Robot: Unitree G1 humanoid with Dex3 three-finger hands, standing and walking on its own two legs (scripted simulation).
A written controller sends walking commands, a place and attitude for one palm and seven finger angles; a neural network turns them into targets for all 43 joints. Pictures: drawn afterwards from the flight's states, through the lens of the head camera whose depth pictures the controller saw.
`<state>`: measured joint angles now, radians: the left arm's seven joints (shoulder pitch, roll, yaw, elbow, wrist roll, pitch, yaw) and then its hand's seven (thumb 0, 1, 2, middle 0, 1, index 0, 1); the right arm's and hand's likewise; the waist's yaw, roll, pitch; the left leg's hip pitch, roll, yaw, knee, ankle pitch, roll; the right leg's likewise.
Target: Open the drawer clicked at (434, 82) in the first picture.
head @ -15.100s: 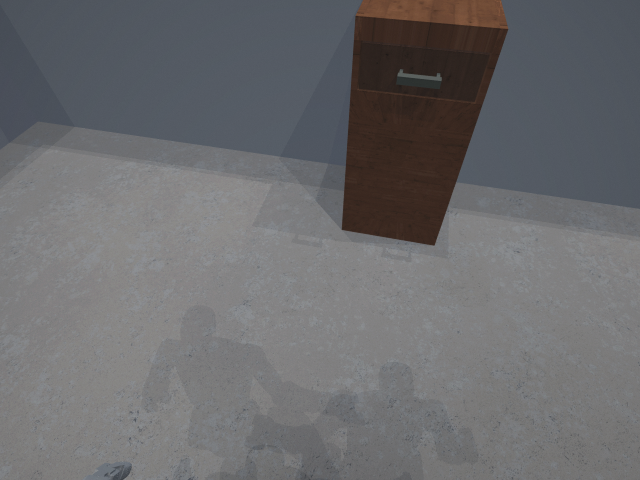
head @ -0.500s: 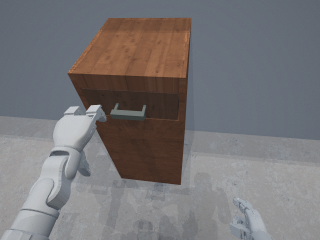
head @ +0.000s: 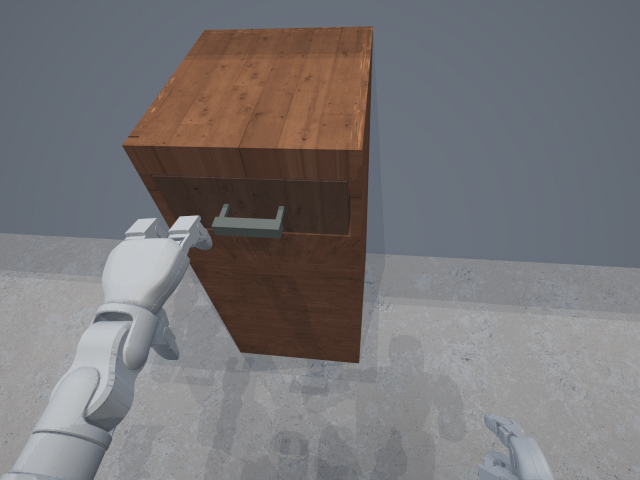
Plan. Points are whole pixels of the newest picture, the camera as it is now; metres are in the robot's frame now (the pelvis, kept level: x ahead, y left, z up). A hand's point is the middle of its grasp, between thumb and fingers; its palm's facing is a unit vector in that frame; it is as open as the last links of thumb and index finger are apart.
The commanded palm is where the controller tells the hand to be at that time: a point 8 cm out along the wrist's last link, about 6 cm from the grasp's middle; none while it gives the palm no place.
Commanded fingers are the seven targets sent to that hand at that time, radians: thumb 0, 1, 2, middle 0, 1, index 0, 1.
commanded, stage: move the hooked fingers above the handle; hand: left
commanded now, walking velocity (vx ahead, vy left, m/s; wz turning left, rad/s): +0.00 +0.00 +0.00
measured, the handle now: (250, 218) +0.53 +0.21 -0.04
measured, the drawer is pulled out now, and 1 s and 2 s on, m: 0.00 0.00 0.00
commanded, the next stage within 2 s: none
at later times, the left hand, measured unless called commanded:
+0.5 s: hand (200, 262) +0.37 +0.22 +0.05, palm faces -0.01 -0.05 -1.00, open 13.9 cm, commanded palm +0.35 +0.24 +0.11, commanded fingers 0.00 -0.50 0.30 -0.30 -1.20 -0.30 -1.20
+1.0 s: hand (226, 236) +0.43 +0.21 +0.03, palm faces -0.04 -0.02 -1.00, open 13.9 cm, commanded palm +0.41 +0.22 +0.09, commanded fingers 0.00 -0.50 0.30 -0.30 -1.20 -0.30 -1.20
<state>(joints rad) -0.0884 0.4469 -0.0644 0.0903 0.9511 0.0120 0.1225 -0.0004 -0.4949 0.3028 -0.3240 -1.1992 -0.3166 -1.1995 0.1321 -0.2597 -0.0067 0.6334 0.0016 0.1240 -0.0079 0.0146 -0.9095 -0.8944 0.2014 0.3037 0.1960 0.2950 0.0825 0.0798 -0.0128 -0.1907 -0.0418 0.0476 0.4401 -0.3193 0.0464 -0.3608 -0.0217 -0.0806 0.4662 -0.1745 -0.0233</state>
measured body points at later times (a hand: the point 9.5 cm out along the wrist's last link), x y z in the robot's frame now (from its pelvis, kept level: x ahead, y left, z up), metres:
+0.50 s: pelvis -0.01 -0.01 -0.01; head +0.04 -0.04 +0.44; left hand +0.36 +0.22 +0.10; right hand +0.13 -0.27 -0.14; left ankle -0.06 +0.08 -0.74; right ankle +0.04 -0.11 -0.74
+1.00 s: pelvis -0.01 -0.01 -0.01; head +0.07 -0.03 +0.43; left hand +0.43 +0.21 +0.08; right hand +0.08 -0.27 -0.15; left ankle -0.06 +0.08 -0.74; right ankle +0.04 -0.11 -0.74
